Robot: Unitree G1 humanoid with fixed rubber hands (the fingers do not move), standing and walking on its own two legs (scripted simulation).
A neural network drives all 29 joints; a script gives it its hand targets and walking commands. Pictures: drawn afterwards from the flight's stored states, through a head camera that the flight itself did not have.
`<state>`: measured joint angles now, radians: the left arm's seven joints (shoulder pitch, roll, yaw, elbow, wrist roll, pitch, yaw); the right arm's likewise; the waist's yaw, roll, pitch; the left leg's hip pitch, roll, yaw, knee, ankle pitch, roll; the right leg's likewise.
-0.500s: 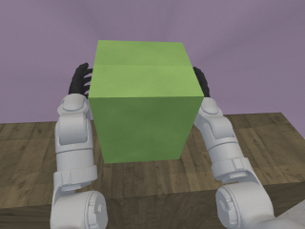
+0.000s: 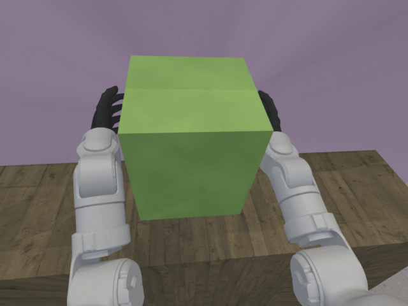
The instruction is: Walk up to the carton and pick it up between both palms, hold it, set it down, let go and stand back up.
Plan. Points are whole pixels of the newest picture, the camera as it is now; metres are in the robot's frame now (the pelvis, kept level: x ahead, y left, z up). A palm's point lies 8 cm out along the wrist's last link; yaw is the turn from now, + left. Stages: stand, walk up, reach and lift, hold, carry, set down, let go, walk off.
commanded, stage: hold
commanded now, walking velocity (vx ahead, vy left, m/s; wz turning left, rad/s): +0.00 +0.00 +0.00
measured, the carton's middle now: (190, 141) +0.38 +0.00 +0.15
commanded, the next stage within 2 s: set down in 0.72 s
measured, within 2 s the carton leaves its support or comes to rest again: neither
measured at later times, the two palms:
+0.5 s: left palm (105, 131) +0.36 +0.15 +0.20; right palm (270, 132) +0.36 -0.15 +0.18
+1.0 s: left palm (105, 121) +0.37 +0.15 +0.21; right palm (269, 125) +0.37 -0.15 +0.19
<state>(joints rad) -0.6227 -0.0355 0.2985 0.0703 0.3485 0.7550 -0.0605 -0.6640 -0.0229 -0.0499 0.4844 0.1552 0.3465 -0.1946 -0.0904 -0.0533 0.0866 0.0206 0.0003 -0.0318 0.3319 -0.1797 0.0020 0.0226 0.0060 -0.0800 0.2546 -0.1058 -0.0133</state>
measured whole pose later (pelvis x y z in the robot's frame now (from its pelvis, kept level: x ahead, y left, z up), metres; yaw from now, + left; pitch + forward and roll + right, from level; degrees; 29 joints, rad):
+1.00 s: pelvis +0.01 +0.00 +0.00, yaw +1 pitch -11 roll -1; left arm -0.65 -0.04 0.33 0.16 0.37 0.59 -0.08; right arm -0.67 0.00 -0.10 0.54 0.06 0.21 -0.18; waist -0.09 -0.06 0.09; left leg 0.05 0.00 -0.04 0.32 -0.18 0.00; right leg 0.05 0.00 -0.09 0.25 -0.12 -0.01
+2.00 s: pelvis +0.02 +0.01 +0.00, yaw +0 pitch -6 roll -1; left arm -0.55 -0.05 0.23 0.41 0.30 0.33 -0.02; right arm -0.48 0.02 -0.15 0.63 0.00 -0.03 -0.18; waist -0.10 -0.06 0.10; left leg -0.01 -0.01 -0.02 0.33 -0.21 0.02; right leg 0.00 0.00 -0.07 0.23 -0.12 0.01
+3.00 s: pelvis +0.04 +0.01 +0.00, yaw -1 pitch +1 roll -1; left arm -0.63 -0.01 0.29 0.89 0.29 -0.04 0.00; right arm -0.49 0.08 -0.34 0.88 -0.18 -0.27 -0.17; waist -0.09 -0.02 0.03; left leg -0.14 0.00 0.00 0.32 -0.20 0.02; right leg -0.13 0.00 -0.05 0.19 -0.09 0.01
